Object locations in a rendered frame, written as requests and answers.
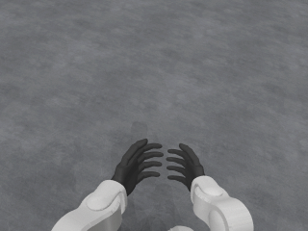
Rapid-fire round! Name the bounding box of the robot right forearm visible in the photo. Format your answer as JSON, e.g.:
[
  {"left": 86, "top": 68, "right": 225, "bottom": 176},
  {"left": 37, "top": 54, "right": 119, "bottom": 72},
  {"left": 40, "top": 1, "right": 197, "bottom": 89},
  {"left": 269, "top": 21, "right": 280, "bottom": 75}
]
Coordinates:
[{"left": 191, "top": 175, "right": 254, "bottom": 231}]

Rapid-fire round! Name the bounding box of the robot left forearm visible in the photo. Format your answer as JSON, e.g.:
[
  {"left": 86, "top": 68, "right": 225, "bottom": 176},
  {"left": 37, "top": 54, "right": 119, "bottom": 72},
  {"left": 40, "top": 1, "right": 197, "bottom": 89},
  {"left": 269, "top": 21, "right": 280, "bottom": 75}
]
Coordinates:
[{"left": 51, "top": 180, "right": 128, "bottom": 231}]

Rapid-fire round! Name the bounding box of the robot left hand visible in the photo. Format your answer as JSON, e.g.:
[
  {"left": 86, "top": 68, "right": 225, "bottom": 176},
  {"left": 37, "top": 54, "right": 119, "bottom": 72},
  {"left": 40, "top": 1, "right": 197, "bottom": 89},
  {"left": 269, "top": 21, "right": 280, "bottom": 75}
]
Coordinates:
[{"left": 111, "top": 139, "right": 164, "bottom": 196}]

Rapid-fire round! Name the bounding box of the robot right hand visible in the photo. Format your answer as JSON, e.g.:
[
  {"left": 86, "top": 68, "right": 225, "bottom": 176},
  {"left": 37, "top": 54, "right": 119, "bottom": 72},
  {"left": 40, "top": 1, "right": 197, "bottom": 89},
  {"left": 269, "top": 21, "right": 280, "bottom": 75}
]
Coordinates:
[{"left": 166, "top": 143, "right": 205, "bottom": 192}]

